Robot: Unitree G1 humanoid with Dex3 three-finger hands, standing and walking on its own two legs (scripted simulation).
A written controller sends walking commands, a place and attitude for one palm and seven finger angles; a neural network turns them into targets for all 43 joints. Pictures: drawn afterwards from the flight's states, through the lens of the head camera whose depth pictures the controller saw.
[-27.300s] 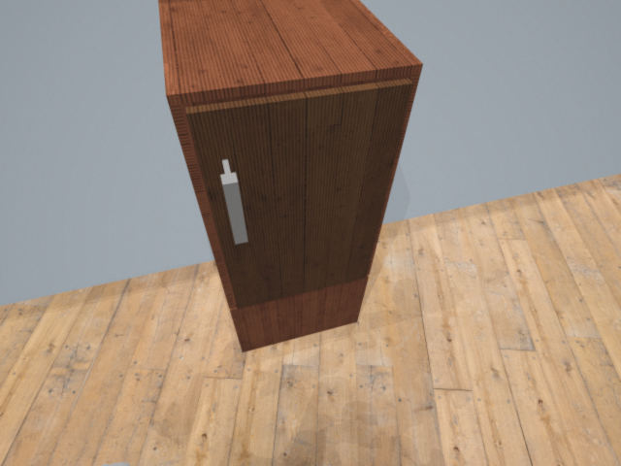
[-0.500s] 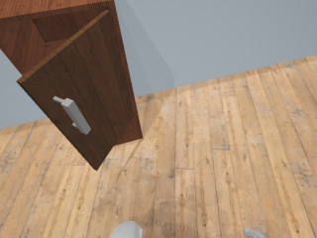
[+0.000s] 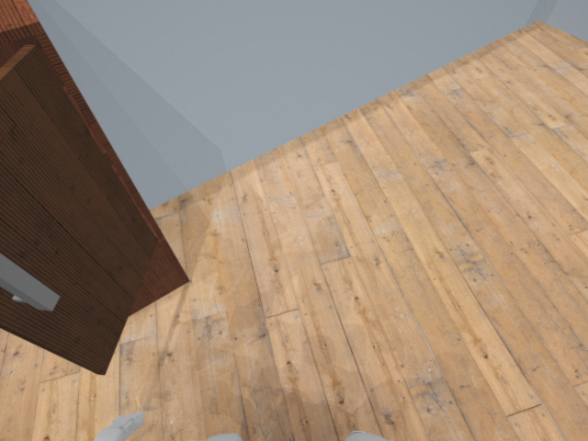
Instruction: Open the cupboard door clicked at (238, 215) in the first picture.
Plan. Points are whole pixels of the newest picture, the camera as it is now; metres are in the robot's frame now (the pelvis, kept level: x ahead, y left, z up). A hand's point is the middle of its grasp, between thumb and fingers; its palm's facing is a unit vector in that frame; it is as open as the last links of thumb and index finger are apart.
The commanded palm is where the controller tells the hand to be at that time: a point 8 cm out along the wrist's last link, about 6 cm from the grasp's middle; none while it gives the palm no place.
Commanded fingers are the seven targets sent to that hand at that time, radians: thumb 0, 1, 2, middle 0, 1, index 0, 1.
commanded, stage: walk to a spot facing it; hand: left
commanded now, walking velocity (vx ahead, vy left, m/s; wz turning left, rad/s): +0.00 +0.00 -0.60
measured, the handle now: (4, 280) +0.31 +0.44 +0.00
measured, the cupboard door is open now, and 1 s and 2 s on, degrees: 48 48 48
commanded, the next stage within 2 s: turn to face it in 1.84 s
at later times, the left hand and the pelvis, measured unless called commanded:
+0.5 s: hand (197, 410) +0.17 +0.17 -0.14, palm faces -0.26 -0.95 -0.19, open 7.4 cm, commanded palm none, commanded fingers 0.00 0.90 0.90 -0.20 -0.30 -0.20 -0.30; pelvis +0.02 +0.00 +0.02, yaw -18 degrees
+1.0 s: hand (246, 359) +0.25 +0.11 -0.17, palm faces -0.52 -0.84 -0.17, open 7.4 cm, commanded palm none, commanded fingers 0.00 0.90 0.90 -0.20 -0.30 -0.20 -0.30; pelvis +0.15 -0.06 +0.01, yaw -36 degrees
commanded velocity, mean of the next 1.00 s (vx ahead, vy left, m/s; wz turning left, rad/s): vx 0.18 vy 0.00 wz -0.58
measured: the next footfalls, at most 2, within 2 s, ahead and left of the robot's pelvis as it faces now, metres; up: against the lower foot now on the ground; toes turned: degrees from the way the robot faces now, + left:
left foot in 0.30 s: +0.08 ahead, +0.13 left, +0.00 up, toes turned -8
right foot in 0.60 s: +0.04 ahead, -0.15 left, +0.00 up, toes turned -27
